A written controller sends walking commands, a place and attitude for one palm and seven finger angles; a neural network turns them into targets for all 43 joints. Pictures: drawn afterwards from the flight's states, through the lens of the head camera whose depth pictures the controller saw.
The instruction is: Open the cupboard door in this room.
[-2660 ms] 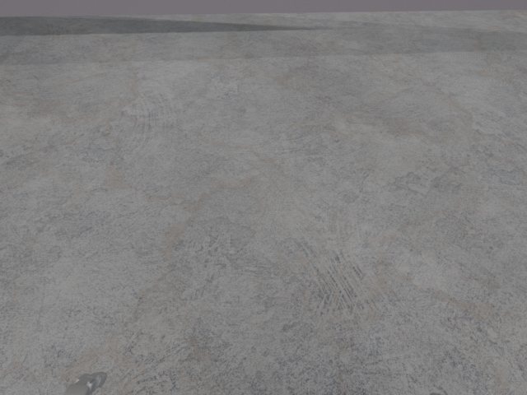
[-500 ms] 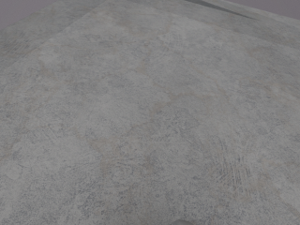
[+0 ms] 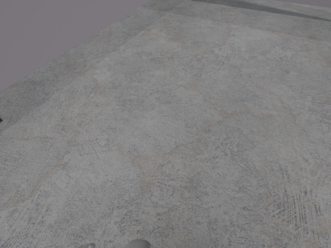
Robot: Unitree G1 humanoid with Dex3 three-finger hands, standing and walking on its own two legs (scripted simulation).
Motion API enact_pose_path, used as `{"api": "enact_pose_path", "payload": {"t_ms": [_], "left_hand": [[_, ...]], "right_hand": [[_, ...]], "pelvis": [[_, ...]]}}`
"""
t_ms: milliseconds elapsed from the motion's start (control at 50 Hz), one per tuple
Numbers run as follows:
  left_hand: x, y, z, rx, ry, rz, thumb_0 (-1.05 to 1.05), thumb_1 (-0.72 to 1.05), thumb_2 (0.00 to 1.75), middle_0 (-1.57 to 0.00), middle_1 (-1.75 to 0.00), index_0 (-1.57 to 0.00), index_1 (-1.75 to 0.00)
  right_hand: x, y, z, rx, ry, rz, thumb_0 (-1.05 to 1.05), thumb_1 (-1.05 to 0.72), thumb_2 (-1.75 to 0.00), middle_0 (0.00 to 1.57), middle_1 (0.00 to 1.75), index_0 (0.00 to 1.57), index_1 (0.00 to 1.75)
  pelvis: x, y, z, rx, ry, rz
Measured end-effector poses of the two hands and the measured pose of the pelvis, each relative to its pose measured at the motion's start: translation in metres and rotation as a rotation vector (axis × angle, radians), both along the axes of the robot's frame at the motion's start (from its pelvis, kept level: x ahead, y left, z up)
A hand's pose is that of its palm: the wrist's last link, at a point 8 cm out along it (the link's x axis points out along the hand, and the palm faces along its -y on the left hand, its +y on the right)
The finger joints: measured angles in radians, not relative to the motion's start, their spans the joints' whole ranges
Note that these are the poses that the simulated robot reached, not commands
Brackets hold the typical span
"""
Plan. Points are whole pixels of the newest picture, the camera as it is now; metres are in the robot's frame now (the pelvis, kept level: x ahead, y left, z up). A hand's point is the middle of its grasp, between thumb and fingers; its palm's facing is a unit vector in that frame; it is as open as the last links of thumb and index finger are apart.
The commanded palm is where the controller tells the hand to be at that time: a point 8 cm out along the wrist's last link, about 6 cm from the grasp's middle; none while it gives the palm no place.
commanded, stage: turn or walk to find it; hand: left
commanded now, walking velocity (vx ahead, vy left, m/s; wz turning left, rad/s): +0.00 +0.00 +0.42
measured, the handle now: out of the picture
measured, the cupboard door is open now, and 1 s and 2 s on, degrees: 0 0 0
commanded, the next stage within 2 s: stand and wait in 0.86 s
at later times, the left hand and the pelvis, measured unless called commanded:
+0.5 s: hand out of the picture -0.04 +0.26 -0.19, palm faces +0.27 -0.93 -0.23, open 7.4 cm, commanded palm none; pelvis -0.02 +0.05 +0.00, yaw +12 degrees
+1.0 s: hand out of the picture -0.02 +0.20 -0.14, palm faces +0.40 -0.88 -0.28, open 7.4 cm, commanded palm none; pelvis -0.03 -0.01 +0.00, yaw +23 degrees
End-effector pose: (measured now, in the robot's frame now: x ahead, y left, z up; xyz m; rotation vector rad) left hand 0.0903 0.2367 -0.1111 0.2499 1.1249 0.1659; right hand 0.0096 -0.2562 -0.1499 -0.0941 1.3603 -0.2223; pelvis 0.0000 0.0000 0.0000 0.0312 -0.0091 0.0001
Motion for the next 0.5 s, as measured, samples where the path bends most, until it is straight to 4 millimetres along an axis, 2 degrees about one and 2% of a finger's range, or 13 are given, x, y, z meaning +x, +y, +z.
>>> {"api": "enact_pose_path", "payload": {"t_ms": [100, 200, 280, 380, 440, 500], "left_hand": [[-0.036, -0.003, -0.006, -0.019, 0.05, 0.074, 0.0, 0.91, 0.9, -0.2, -0.3, -0.2, -0.3], [-0.076, 0.004, -0.018, -0.044, 0.116, 0.154, 0.0, 0.91, 0.9, -0.2, -0.3, -0.2, -0.3], [-0.111, 0.02, -0.031, -0.064, 0.173, 0.22, 0.0, 0.91, 0.9, -0.2, -0.3, -0.2, -0.3], [-0.148, 0.049, -0.053, -0.085, 0.237, 0.302, 0.0, 0.91, 0.9, -0.2, -0.3, -0.2, -0.3], [-0.154, 0.062, -0.05, -0.082, 0.253, 0.324, 0.01, 0.91, 0.9, -0.2, -0.3, -0.2, -0.3], [-0.149, 0.072, -0.042, -0.081, 0.216, 0.336, 0.01, 0.91, 0.9, -0.2, -0.29, -0.2, -0.3]], "right_hand": [[0.009, -0.008, 0.005, -0.018, 0.025, 0.057, 0.01, -0.91, -0.9, 0.2, 0.3, 0.19, 0.3], [0.034, 0.001, 0.009, -0.038, 0.027, 0.137, 0.01, -0.91, -0.9, 0.2, 0.3, 0.19, 0.3], [0.069, 0.023, 0.013, -0.055, -0.028, 0.216, 0.01, -0.91, -0.9, 0.2, 0.3, 0.19, 0.3], [0.11, 0.062, 0.019, -0.075, -0.149, 0.31, 0.01, -0.91, -0.9, 0.2, 0.3, 0.19, 0.3], [0.12, 0.081, 0.03, -0.075, -0.194, 0.34, 0.01, -0.91, -0.9, 0.2, 0.3, 0.19, 0.3], [0.123, 0.093, 0.035, -0.068, -0.209, 0.361, 0.01, -0.91, -0.9, 0.2, 0.3, 0.2, 0.3]], "pelvis": [[-0.001, -0.003, 0.001, -0.004, 0.0, 0.055], [-0.003, 0.004, 0.0, -0.007, 0.005, 0.103], [-0.006, 0.017, -0.005, -0.019, 0.008, 0.138], [-0.011, 0.039, -0.015, -0.028, 0.004, 0.179], [-0.013, 0.046, -0.01, -0.039, -0.002, 0.189], [-0.015, 0.051, -0.003, -0.049, -0.004, 0.211]]}}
